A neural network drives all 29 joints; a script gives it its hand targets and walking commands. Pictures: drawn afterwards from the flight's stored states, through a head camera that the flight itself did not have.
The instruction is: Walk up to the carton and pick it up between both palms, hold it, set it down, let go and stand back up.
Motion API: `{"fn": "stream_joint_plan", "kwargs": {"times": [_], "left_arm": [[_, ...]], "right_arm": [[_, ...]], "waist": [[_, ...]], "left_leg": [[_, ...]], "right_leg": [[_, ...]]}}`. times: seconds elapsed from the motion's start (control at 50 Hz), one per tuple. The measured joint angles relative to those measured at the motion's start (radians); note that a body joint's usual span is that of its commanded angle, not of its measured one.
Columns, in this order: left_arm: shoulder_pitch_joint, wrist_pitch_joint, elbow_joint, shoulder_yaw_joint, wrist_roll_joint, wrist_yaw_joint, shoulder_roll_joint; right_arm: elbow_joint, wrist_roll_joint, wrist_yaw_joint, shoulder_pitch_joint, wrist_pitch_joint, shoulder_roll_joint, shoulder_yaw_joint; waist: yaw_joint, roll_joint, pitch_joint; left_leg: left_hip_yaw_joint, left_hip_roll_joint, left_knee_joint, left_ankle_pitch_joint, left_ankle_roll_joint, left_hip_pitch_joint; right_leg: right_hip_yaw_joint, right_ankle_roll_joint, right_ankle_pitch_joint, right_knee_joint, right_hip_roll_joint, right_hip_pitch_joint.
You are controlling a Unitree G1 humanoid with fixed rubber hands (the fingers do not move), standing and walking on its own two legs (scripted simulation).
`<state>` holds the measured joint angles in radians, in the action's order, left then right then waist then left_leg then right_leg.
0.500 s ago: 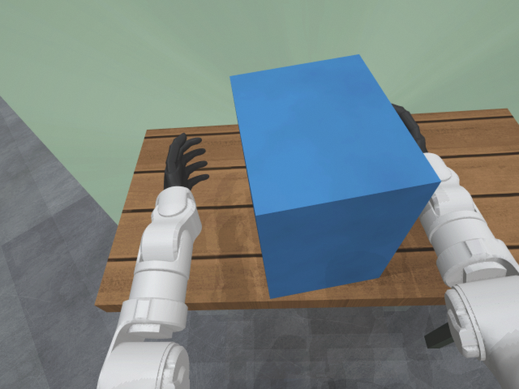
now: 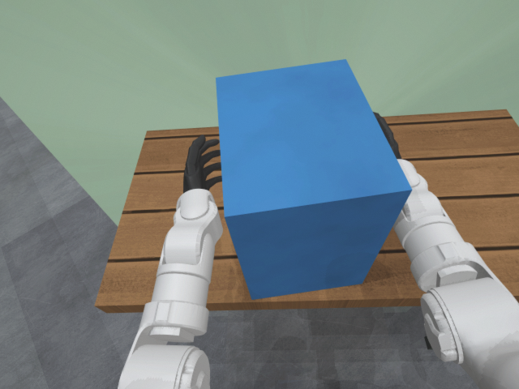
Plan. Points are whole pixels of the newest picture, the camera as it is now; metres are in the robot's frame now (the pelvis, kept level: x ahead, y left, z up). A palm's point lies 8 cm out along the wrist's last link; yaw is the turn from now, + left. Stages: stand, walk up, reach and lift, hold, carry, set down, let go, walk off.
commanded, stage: reach and lift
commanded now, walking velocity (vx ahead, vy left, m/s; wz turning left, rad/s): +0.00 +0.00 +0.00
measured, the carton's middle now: (295, 189) +0.40 +0.02 +0.06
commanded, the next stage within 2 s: none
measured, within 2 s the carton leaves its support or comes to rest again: leaves its support in 1.18 s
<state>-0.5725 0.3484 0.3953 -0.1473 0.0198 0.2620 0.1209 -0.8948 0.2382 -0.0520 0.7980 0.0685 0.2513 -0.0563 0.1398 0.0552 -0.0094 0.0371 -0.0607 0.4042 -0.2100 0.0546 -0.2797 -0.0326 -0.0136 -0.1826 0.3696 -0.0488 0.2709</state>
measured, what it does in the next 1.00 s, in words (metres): stands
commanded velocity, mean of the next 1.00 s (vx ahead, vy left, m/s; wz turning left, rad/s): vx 0.00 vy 0.00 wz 0.00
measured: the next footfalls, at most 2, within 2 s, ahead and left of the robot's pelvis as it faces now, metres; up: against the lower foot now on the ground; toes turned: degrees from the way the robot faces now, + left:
none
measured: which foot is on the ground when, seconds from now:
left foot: down 0.00-1.00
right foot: down 0.00-1.00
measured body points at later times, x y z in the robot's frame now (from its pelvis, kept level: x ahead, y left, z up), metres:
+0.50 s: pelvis +0.00 +0.00 +0.00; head +0.05 -0.02 +0.45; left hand +0.38 +0.17 +0.09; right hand +0.46 -0.11 +0.08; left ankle -0.01 +0.15 -0.74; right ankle +0.00 -0.11 -0.74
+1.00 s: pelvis +0.00 +0.00 +0.00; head +0.05 -0.01 +0.45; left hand +0.38 +0.17 +0.09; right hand +0.46 -0.11 +0.08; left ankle -0.01 +0.15 -0.74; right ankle +0.00 -0.11 -0.74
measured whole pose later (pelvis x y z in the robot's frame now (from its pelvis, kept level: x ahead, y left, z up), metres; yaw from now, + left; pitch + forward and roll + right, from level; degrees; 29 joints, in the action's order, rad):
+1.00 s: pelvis +0.00 +0.00 +0.00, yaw +0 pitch +5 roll -1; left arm -0.57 0.31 0.40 -0.19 0.09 0.26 0.14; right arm -0.90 0.17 -0.11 0.81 0.07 0.19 -0.03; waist 0.13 0.04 -0.01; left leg 0.04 -0.07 0.40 -0.21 0.06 -0.28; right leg -0.03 -0.02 -0.18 0.37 -0.05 0.27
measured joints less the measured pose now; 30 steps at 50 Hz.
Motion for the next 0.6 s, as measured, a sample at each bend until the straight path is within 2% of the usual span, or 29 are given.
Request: {"fn": "stream_joint_plan", "kwargs": {"times": [0.22,0.6], "left_arm": [[0.000,0.007,0.000,-0.001,0.000,0.023,0.005],[0.000,-0.007,0.000,-0.014,0.011,0.024,0.005]], "right_arm": [[0.000,0.006,-0.023,0.002,0.000,-0.015,0.000],[0.000,0.008,-0.054,0.006,0.000,-0.034,0.000]], "waist": [[0.000,0.000,0.000],[-0.006,0.000,-0.003]], "left_leg": [[0.000,-0.005,0.000,0.000,0.004,0.000],[0.000,-0.006,0.000,0.000,0.004,0.000]], "right_leg": [[0.000,-0.004,0.000,0.000,-0.005,0.001],[0.000,-0.004,0.001,0.000,-0.006,0.001]]}}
